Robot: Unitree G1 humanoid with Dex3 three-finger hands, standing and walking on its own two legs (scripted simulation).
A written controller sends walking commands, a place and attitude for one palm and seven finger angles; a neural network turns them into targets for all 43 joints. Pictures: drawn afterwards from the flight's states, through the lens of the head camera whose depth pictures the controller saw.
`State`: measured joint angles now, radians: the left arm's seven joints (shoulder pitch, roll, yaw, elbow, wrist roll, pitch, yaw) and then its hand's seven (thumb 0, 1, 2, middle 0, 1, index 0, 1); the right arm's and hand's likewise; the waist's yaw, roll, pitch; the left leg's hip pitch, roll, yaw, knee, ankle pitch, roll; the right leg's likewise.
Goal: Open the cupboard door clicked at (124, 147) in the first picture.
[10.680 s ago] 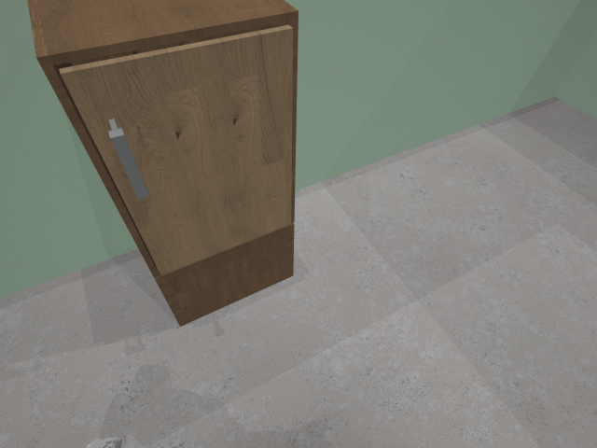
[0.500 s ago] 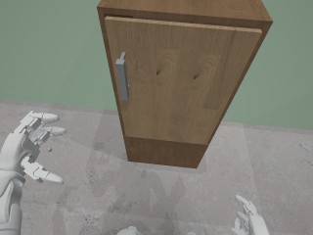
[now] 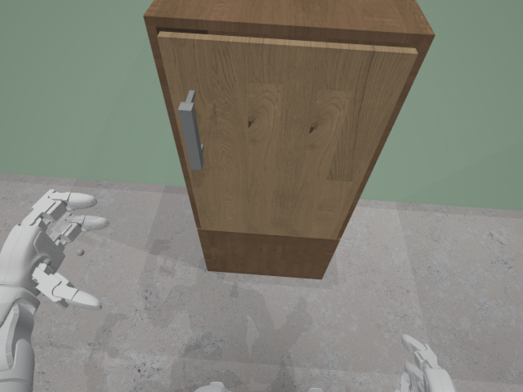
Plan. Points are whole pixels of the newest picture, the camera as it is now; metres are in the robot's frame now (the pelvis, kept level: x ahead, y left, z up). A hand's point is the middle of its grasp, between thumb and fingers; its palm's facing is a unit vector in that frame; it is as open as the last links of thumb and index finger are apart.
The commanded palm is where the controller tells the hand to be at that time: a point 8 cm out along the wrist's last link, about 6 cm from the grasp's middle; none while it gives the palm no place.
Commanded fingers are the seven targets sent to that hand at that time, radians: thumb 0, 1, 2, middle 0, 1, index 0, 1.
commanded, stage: raise the hand with hooked fingers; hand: left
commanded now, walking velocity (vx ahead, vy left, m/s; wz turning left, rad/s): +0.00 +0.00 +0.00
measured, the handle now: (194, 131) +0.56 +0.16 +0.05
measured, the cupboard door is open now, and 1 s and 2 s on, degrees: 0 0 0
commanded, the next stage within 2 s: move the hooked fingers beside the handle in 0.06 s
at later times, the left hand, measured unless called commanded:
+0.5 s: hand (102, 221) +0.34 +0.26 +0.07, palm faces -0.03 -1.00 -0.01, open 14.0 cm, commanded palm +0.32 +0.31 +0.07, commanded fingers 0.00 -0.50 0.30 -0.30 -1.20 -0.30 -1.20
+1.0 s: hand (130, 185) +0.42 +0.24 +0.06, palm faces -0.03 -1.00 +0.00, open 14.0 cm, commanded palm +0.39 +0.29 +0.06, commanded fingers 0.00 -0.50 0.30 -0.30 -1.20 -0.30 -1.20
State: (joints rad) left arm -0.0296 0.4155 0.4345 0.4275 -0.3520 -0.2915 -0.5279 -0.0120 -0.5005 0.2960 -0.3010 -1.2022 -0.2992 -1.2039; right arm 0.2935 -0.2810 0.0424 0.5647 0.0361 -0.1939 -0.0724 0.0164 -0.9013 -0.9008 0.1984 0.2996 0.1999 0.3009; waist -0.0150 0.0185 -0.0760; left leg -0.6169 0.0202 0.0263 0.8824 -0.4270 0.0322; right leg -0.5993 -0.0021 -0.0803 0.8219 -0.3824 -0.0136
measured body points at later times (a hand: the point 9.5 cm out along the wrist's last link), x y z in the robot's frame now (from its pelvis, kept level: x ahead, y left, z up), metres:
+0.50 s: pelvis +0.00 +0.00 +0.00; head +0.06 +0.01 +0.44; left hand +0.33 +0.31 +0.07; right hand +0.14 -0.26 -0.09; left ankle +0.01 +0.10 -0.70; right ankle +0.02 -0.12 -0.70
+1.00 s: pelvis +0.01 +0.00 -0.01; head +0.09 +0.02 +0.43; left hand +0.41 +0.30 +0.06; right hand +0.09 -0.26 -0.11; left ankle +0.01 +0.10 -0.70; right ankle +0.02 -0.12 -0.70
